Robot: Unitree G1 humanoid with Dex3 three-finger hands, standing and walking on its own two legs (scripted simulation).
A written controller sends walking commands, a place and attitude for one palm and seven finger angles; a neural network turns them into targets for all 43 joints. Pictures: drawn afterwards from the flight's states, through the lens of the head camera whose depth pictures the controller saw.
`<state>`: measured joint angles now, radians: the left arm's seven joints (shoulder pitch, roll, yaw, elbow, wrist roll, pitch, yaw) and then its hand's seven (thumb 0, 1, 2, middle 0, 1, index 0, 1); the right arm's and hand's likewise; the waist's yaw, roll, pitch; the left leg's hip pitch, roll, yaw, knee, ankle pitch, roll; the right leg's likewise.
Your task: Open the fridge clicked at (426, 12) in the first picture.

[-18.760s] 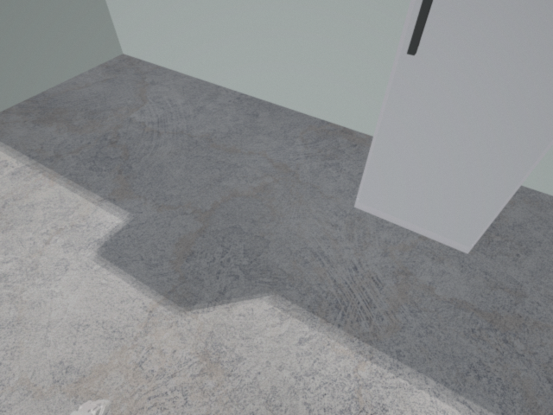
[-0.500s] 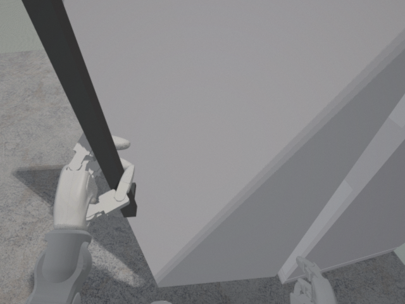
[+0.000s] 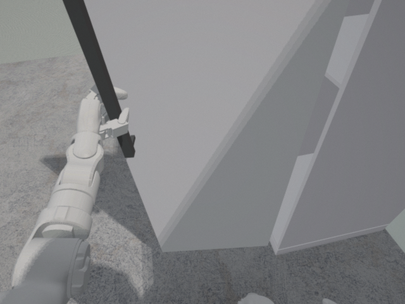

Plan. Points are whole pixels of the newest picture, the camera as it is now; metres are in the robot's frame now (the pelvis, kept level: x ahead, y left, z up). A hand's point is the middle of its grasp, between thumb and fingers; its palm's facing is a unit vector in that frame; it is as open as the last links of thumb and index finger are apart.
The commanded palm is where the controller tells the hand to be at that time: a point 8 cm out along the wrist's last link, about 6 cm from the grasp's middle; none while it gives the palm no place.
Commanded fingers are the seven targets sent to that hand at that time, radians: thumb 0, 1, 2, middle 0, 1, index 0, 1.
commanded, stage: stop walking and hold the door back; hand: left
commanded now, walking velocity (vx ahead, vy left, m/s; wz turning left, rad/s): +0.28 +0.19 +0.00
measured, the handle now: (108, 82) +0.47 +0.21 +0.23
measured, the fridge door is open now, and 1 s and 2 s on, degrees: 81 82 79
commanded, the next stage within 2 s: loosen the grip on the handle in 0.78 s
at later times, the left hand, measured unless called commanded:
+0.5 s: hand (121, 119) +0.41 +0.18 +0.18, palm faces +0.22 -0.96 -0.15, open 5.9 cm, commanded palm +0.43 +0.24 +0.15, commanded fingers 0.00 0.90 0.90 -0.45 -1.40 -0.45 -1.40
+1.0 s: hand (120, 117) +0.42 +0.18 +0.19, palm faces +0.18 -0.98 -0.12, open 6.0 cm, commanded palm +0.36 +0.22 +0.17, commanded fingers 0.00 0.05 0.49 -0.45 -1.40 -0.45 -1.40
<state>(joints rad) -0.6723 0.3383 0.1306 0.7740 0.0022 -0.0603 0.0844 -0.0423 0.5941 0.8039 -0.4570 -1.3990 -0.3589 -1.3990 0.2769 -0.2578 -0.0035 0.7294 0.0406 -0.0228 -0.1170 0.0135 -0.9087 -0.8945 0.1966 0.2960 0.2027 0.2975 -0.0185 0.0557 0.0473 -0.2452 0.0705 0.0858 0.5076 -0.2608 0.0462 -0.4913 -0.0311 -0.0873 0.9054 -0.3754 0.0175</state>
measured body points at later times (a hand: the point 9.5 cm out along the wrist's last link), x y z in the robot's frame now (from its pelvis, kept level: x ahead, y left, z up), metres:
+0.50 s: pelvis -0.09 +0.00 -0.02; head -0.09 -0.01 +0.43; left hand +0.39 +0.23 +0.19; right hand -0.13 -0.32 -0.13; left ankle +0.00 +0.15 -0.74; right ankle -0.01 -0.13 -0.68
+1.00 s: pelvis -0.08 -0.03 -0.01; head -0.08 -0.01 +0.44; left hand +0.40 +0.23 +0.19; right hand -0.04 -0.32 -0.10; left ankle +0.00 +0.09 -0.74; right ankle -0.06 -0.15 -0.74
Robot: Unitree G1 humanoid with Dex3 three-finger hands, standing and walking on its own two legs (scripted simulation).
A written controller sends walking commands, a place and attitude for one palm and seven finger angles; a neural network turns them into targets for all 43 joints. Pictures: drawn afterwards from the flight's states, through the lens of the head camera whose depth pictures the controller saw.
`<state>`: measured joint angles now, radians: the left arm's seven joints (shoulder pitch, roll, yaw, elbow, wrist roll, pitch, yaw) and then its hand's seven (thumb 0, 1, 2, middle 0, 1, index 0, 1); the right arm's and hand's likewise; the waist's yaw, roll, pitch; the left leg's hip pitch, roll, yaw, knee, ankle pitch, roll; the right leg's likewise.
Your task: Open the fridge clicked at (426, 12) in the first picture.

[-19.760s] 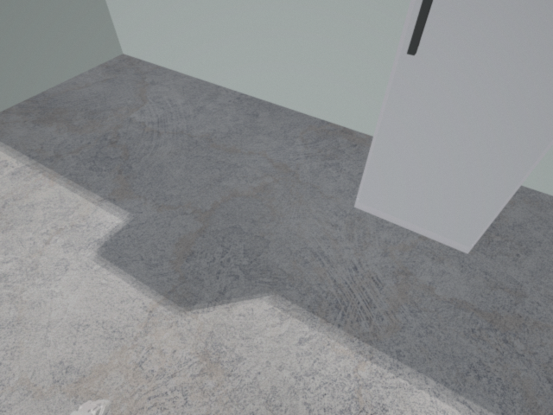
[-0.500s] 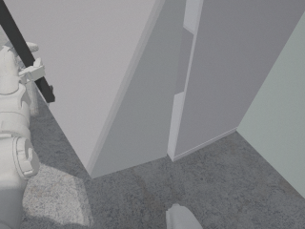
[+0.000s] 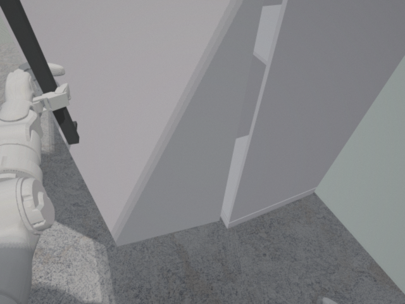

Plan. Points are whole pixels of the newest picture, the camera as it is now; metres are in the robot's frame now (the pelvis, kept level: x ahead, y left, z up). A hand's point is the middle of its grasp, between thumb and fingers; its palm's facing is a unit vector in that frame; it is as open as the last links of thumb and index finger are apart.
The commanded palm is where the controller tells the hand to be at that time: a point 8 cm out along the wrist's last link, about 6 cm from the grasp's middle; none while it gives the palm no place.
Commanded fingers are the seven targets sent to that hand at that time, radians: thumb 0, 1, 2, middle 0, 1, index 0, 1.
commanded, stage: loosen the grip on the handle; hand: left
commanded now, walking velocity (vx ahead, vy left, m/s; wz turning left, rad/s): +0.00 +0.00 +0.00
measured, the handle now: (42, 62) +0.49 +0.30 +0.24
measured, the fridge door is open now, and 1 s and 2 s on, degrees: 82 79 79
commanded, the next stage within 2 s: slip the hand off the handle in 0.46 s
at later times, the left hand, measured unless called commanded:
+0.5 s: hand (55, 104) +0.47 +0.30 +0.16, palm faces +0.35 -0.92 -0.14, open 13.8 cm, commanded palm +0.42 +0.33 +0.16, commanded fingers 0.00 -0.55 0.20 -0.25 -1.15 -0.25 -1.15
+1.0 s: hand (24, 109) +0.46 +0.36 +0.16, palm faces +0.37 -0.92 -0.15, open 14.6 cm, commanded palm +0.42 +0.40 +0.16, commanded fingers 0.00 -0.55 0.20 -0.25 -1.15 -0.25 -1.15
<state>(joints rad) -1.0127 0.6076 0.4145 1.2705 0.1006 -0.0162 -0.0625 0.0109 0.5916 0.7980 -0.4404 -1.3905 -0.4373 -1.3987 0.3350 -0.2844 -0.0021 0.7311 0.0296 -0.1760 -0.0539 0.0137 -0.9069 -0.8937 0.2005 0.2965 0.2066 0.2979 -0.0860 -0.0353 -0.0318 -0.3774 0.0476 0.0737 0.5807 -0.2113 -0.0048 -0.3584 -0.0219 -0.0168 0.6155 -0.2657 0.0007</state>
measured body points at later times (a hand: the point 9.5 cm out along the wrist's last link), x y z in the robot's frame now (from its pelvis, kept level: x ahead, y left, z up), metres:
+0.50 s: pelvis +0.06 +0.00 +0.01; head +0.08 +0.00 +0.46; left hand +0.45 +0.35 +0.17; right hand +0.19 -0.25 -0.09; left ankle +0.06 +0.13 -0.73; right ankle +0.04 -0.12 -0.73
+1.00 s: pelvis +0.06 +0.01 +0.00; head +0.10 +0.02 +0.45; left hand +0.43 +0.41 +0.17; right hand +0.15 -0.27 -0.10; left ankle +0.06 +0.13 -0.73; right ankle +0.04 -0.12 -0.73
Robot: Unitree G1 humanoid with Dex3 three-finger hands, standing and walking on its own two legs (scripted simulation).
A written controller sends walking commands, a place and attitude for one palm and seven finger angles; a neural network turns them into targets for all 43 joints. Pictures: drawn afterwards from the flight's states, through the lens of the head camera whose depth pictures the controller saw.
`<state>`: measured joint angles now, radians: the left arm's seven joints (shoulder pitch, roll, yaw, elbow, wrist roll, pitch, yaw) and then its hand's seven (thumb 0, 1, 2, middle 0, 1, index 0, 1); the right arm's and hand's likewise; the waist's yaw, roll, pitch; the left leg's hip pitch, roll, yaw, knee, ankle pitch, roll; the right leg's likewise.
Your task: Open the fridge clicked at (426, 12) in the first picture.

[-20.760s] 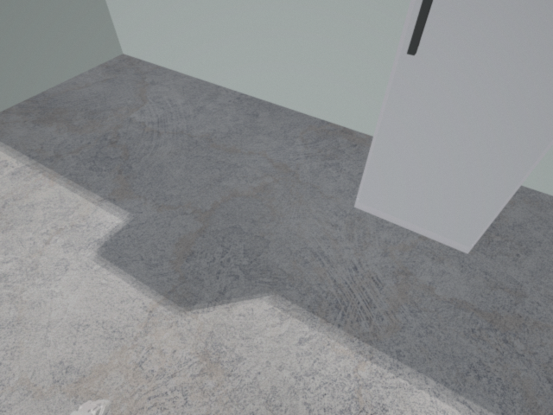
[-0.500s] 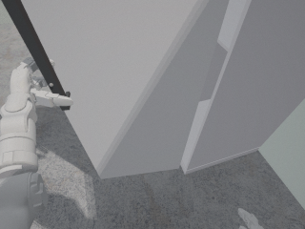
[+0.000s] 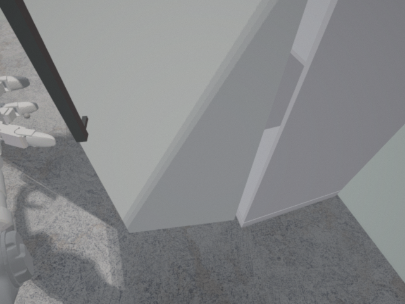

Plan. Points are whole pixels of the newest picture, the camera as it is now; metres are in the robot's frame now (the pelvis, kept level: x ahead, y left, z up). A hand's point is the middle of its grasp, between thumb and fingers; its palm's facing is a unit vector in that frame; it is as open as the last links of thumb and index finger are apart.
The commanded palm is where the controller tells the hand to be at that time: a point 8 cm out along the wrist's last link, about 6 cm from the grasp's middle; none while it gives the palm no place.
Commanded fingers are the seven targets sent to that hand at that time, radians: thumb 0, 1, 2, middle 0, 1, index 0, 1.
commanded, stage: slip the hand off the handle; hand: left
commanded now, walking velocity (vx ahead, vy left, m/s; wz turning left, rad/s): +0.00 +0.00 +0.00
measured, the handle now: (46, 55) +0.46 +0.29 +0.24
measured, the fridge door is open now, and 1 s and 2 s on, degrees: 79 79 79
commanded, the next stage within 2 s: draw the hand back to the body in 1.12 s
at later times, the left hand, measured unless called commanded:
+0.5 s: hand (9, 136) +0.36 +0.36 +0.14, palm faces +0.34 -0.93 -0.14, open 14.7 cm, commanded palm +0.31 +0.39 +0.16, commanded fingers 0.00 -0.55 0.20 -0.25 -1.15 -0.25 -1.15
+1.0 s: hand out of the picture +0.28 +0.36 +0.14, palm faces +0.40 -0.91 -0.14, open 14.7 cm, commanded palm +0.25 +0.39 +0.16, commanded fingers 0.00 -0.55 0.20 -0.25 -1.15 -0.25 -1.15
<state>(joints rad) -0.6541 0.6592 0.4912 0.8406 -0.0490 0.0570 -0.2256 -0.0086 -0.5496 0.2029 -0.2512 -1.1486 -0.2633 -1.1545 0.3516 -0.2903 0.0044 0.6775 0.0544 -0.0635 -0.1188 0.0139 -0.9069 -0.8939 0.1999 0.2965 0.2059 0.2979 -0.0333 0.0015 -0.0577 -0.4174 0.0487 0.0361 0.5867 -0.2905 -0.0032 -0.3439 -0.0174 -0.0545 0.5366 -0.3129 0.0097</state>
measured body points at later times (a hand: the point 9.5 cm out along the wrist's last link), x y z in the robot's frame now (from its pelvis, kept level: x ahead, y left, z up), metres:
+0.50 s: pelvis -0.01 +0.01 +0.00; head +0.02 +0.02 +0.45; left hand +0.34 +0.40 +0.15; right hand +0.09 -0.25 -0.10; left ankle +0.00 +0.12 -0.73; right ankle -0.03 -0.13 -0.73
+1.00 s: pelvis -0.01 -0.01 +0.00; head -0.01 -0.01 +0.45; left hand +0.26 +0.40 +0.15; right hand +0.17 -0.24 -0.08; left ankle +0.00 +0.12 -0.73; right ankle -0.03 -0.13 -0.73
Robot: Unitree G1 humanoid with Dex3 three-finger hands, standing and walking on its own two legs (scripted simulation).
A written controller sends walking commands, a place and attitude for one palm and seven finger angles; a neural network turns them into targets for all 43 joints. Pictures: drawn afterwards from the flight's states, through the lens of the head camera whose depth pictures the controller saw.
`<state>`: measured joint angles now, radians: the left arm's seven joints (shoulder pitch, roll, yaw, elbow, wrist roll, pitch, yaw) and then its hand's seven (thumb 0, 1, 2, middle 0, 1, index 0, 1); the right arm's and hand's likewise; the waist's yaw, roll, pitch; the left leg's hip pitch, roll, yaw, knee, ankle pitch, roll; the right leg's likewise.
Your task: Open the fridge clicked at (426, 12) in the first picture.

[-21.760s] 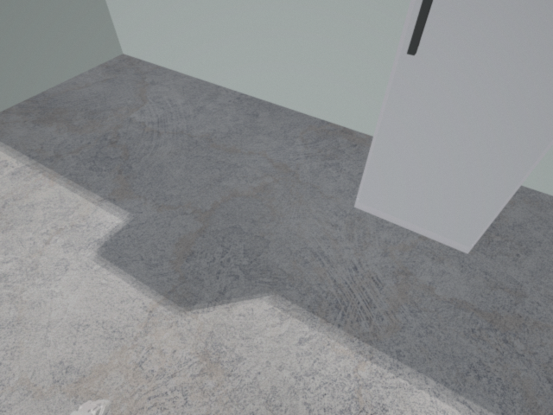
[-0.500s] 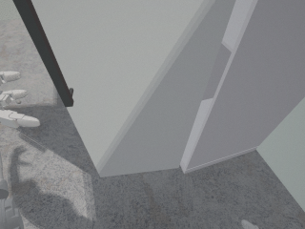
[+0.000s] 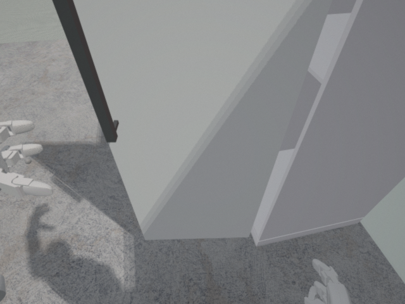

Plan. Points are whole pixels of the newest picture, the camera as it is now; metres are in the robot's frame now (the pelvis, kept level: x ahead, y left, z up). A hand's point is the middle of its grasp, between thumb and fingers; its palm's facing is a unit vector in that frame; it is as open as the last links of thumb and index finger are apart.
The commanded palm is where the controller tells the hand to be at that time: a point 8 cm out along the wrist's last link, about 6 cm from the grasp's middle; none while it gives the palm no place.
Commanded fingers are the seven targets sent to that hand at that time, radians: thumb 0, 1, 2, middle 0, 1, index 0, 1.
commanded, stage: slip the hand off the handle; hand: left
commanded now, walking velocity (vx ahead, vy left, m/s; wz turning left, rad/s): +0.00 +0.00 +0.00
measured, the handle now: (91, 64) +0.48 +0.28 +0.24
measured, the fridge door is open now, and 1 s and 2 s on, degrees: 79 79 79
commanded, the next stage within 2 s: draw the hand back to the body in 0.12 s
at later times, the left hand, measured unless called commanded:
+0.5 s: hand (32, 162) +0.29 +0.33 +0.15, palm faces +0.11 -0.99 -0.02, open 14.7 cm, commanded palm +0.24 +0.37 +0.16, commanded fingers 0.00 -0.55 0.20 -0.25 -1.15 -0.25 -1.15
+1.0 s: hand (19, 189) +0.24 +0.32 +0.15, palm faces +0.52 -0.81 -0.28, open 13.1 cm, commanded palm +0.18 +0.34 +0.17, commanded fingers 0.00 0.14 0.53 -0.23 -0.75 -0.23 -0.75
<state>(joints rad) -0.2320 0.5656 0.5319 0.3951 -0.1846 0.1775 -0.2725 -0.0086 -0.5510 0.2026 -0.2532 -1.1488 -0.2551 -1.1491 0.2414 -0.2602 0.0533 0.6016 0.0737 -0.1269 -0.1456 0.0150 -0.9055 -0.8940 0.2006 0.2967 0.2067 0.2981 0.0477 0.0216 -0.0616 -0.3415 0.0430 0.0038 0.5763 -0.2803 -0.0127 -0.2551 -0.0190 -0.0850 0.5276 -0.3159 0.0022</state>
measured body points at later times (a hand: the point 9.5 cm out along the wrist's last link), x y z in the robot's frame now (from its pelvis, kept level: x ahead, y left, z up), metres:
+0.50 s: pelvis -0.01 +0.00 +0.00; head -0.01 +0.00 +0.45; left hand +0.28 +0.39 +0.16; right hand +0.12 -0.27 -0.08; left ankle +0.01 +0.13 -0.73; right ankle -0.03 -0.12 -0.73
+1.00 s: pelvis -0.01 +0.02 +0.01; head -0.01 +0.01 +0.46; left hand +0.20 +0.36 +0.17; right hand +0.18 -0.20 -0.07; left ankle +0.01 +0.13 -0.73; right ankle -0.03 -0.12 -0.73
